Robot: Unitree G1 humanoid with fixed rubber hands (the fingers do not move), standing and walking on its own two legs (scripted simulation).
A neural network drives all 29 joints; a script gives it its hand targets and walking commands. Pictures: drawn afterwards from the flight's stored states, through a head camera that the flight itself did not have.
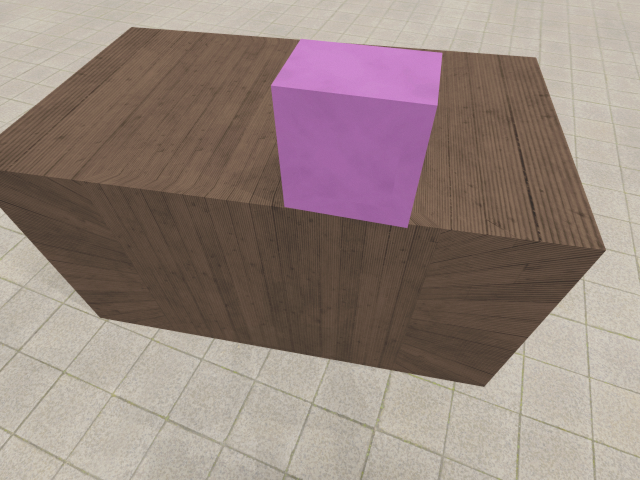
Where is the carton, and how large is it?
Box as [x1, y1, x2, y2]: [271, 39, 441, 227]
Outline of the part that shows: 300,39 271,85 284,206 407,227 437,105 441,53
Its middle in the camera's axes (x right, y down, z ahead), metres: +0.06 -0.19 +0.71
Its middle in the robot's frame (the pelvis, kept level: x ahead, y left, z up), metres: +0.65 -0.07 +0.05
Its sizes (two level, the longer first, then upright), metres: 0.244 0.166 0.256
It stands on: a pedestal, 0.70 m high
